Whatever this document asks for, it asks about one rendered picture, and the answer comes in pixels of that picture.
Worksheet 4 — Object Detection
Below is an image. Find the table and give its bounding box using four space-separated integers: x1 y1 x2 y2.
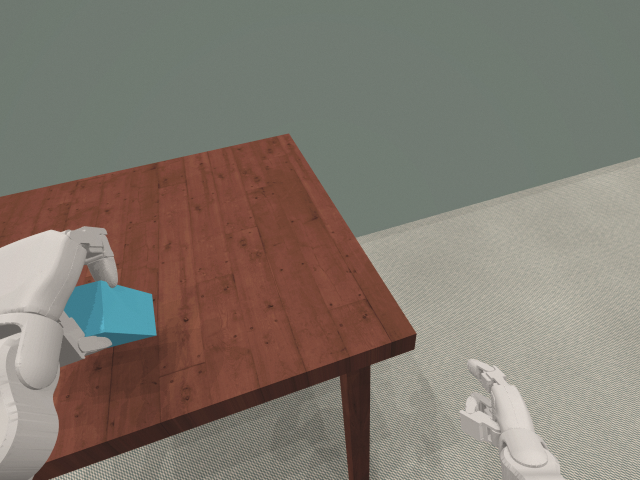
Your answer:
0 134 417 480

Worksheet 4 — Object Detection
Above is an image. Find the right robot hand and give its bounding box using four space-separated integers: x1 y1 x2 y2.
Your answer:
460 359 535 449

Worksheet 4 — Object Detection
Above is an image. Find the robot right forearm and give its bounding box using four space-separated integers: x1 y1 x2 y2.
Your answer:
499 428 566 480

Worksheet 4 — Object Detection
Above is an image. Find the left robot hand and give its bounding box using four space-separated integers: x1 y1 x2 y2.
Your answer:
0 226 118 367

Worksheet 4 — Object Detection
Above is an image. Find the robot left forearm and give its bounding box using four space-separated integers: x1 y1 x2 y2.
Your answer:
0 313 64 480

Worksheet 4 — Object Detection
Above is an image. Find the sponge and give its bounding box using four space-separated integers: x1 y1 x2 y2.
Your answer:
64 280 157 348

